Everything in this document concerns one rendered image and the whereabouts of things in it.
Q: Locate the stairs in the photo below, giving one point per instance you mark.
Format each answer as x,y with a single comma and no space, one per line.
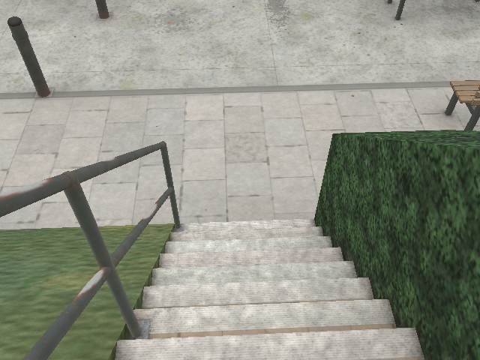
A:
262,290

